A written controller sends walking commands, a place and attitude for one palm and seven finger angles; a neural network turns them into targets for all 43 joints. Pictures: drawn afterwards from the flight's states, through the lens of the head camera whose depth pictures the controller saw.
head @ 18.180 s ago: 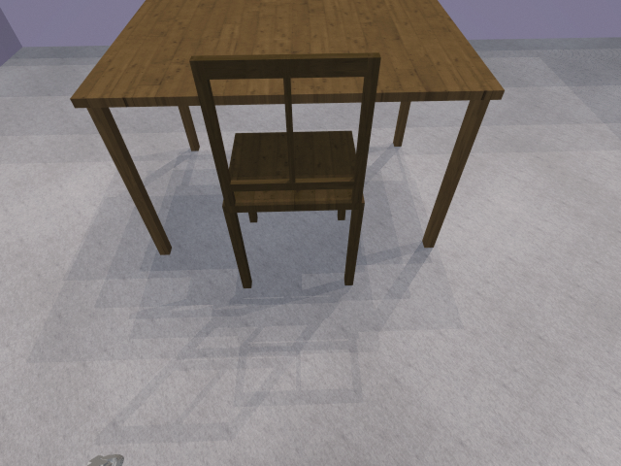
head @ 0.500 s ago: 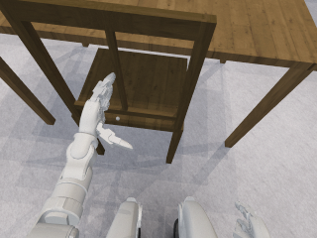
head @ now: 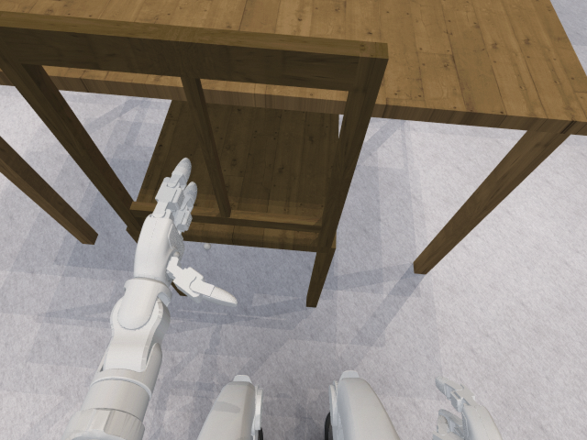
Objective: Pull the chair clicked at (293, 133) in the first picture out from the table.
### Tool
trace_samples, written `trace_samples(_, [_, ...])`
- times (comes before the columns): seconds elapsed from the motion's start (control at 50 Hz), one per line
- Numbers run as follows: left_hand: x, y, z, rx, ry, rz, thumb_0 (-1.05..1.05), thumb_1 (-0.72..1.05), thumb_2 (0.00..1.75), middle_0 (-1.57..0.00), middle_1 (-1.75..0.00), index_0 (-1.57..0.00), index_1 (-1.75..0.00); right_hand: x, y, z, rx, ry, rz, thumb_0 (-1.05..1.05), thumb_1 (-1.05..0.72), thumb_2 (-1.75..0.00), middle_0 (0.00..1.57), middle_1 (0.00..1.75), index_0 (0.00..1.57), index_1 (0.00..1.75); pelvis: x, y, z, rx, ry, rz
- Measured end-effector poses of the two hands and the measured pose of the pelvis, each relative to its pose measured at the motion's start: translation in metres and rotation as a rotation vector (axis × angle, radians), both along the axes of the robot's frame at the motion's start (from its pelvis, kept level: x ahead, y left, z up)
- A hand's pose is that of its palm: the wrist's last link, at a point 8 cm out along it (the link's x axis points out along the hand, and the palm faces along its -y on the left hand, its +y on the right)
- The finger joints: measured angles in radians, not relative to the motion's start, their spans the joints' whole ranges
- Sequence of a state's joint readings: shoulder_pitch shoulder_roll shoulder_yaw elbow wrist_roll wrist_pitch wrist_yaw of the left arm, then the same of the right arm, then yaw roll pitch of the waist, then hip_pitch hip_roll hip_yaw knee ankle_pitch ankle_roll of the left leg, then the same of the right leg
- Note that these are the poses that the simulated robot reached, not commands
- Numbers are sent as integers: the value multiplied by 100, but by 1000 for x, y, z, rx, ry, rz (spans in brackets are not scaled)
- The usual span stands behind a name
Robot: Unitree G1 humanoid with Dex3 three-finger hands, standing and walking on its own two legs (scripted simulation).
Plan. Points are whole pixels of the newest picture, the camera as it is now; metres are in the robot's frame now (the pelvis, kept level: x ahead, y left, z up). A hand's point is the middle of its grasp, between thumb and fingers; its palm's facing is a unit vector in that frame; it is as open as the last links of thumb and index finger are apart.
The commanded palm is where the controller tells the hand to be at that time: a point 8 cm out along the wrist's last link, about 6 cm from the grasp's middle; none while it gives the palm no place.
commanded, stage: aim the fingers beside a spindle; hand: left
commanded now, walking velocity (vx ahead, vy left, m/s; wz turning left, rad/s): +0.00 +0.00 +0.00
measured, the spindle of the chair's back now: (212, 160) +0.49 +0.13 +0.04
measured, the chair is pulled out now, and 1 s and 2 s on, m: -0.03 -0.03 -0.03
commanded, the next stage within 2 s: push the fingers through the gap in 1.40 s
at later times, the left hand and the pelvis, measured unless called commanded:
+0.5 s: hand (203, 263) +0.34 +0.12 +0.03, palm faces -0.11 -0.99 -0.04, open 16.9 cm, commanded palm +0.32 +0.18 +0.03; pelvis +0.01 -0.01 +0.00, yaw +1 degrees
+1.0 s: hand (199, 269) +0.33 +0.13 +0.02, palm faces -0.12 -0.99 -0.03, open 16.9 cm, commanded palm +0.31 +0.18 +0.03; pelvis +0.01 -0.01 +0.00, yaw +1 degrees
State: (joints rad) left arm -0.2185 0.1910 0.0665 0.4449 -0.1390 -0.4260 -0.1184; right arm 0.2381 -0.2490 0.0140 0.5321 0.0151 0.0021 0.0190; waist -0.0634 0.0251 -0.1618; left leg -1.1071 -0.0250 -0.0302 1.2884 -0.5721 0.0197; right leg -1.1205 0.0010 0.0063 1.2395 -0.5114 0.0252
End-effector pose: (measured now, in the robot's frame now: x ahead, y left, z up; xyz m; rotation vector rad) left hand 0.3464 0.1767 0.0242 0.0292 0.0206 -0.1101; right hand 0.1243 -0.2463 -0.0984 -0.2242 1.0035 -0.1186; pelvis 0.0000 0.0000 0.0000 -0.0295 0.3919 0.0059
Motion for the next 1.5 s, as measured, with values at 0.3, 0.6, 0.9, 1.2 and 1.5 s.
trace_samples(0.3, [-13,-5,0,1,14,-13,-1,-50,30,-6,-8,-6,-8,49,4,6,10,-93,51,1,-91,-89,20,30,20,30,11,-5,0,-1,5,12])
trace_samples(0.6, [-30,2,2,10,22,-1,-1,-50,30,-6,-8,-6,-8,42,-1,7,6,-95,44,1,-90,-89,20,30,20,30,10,-10,1,-1,-6,14])
trace_samples(0.9, [-32,6,2,4,22,-6,-1,-50,30,-6,-8,-6,-8,35,-3,11,-11,-101,32,2,-90,-89,20,30,20,30,8,-7,2,-5,-7,12])
trace_samples(1.2, [-38,4,3,3,19,-9,-1,-50,30,-6,-8,-6,-8,43,6,12,1,-116,49,2,-90,-89,20,30,20,30,10,-3,2,-7,-7,13])
trace_samples(1.5, [-41,6,4,7,17,0,-1,-50,30,-6,-8,-7,-8,46,6,14,1,-121,52,2,-90,-89,20,30,20,30,10,-4,2,-8,-10,14])
